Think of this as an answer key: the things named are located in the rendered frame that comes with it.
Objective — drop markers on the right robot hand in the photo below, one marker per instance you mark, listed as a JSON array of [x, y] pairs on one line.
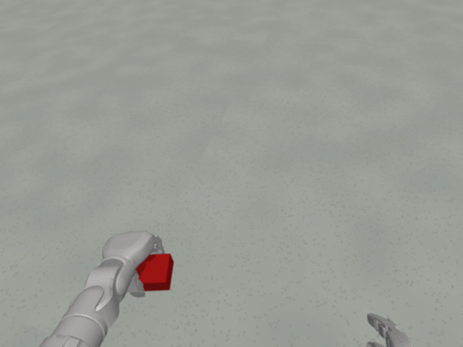
[[389, 331]]

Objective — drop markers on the small box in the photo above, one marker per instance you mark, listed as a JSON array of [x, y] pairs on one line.
[[155, 272]]

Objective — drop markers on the left robot hand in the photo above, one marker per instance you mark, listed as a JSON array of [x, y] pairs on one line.
[[136, 247]]

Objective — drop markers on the left robot arm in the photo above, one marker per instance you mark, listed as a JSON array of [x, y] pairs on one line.
[[95, 309]]

